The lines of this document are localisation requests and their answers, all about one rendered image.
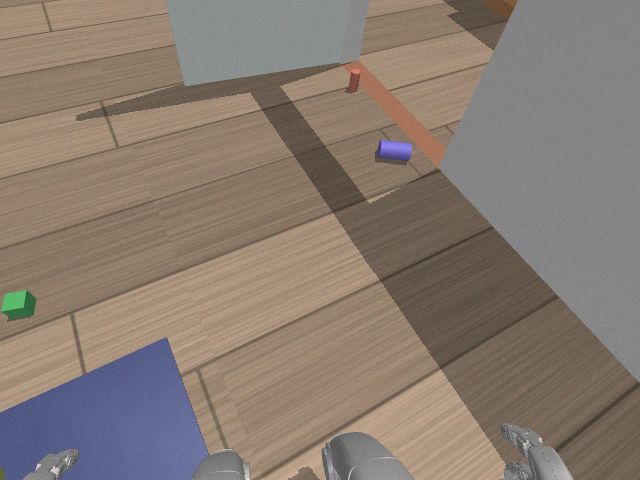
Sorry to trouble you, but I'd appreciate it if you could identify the right robot hand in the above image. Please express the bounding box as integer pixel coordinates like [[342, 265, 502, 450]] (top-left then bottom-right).
[[499, 423, 574, 480]]

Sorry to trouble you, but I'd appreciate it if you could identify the left robot hand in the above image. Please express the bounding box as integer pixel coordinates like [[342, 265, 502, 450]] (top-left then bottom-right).
[[23, 449, 80, 480]]

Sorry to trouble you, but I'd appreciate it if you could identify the bookshelf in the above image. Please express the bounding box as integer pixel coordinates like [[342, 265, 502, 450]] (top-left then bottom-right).
[[484, 0, 518, 20]]

